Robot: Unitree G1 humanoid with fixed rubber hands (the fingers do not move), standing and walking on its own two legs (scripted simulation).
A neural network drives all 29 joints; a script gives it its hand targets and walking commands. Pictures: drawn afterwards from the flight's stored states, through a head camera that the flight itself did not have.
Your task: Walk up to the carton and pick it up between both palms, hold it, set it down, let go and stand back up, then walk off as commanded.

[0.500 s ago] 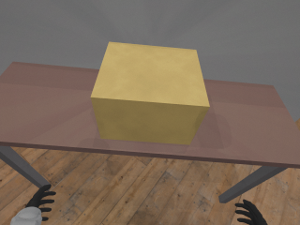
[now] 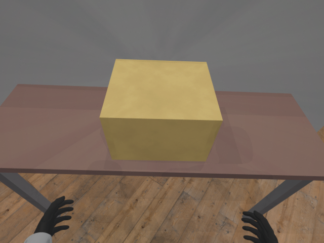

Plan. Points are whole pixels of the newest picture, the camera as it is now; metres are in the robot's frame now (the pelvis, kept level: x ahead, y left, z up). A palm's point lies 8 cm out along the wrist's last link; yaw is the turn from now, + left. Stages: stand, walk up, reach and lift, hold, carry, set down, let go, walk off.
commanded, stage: reach and lift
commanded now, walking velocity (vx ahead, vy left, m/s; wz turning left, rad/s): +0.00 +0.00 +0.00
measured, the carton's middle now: (160, 109) +0.51 +0.02 +0.01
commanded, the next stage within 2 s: none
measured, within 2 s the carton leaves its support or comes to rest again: neither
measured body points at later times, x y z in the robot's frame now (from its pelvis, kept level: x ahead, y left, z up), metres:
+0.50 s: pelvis -0.02 +0.00 +0.00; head -0.02 +0.00 +0.45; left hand +0.15 +0.26 -0.01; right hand +0.16 -0.24 -0.01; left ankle -0.02 +0.13 -0.75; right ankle -0.01 -0.14 -0.75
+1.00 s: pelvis +0.01 +0.00 +0.00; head +0.03 +0.00 +0.45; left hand +0.19 +0.25 +0.03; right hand +0.21 -0.23 +0.03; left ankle -0.02 +0.13 -0.75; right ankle -0.01 -0.14 -0.75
